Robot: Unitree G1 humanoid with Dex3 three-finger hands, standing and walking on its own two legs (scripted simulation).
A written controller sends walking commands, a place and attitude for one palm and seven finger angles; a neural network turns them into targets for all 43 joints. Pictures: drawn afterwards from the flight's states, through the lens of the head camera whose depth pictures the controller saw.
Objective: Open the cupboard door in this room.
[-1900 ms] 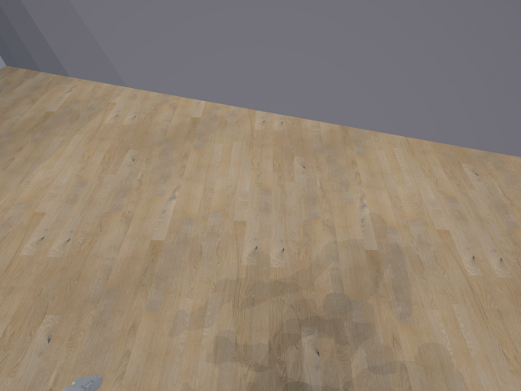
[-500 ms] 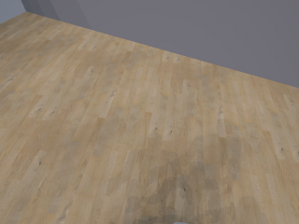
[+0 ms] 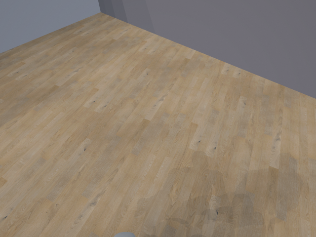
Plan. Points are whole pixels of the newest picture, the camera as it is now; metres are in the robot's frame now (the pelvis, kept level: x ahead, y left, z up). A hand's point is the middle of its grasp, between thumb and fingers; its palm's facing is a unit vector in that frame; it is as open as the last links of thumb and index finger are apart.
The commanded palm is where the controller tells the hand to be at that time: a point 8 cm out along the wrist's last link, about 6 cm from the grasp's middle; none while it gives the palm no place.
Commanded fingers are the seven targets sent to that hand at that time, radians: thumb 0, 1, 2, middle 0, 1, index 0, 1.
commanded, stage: turn or walk to find it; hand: left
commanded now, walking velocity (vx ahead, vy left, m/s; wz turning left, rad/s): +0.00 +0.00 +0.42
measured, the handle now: out of the picture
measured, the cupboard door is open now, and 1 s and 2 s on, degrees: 0 0 0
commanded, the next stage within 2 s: none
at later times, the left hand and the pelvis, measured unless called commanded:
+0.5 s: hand out of the picture +0.03 +0.25 -0.16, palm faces +0.22 -0.94 -0.26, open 7.4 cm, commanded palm none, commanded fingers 0.00 0.90 0.90 -0.20 -0.30 -0.20 -0.30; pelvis -0.02 +0.03 +0.00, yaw +12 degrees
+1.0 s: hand out of the picture -0.11 +0.23 -0.19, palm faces +0.46 -0.86 -0.21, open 7.4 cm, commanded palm none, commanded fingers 0.00 0.90 0.90 -0.20 -0.30 -0.20 -0.30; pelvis -0.06 +0.03 -0.01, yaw +26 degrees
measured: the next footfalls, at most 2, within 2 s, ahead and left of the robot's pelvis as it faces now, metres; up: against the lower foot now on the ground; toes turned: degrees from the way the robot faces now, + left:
left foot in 0.10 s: +0.02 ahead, +0.13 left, +0.00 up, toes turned +7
right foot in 0.56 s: +0.05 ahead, -0.09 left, +0.00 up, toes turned +11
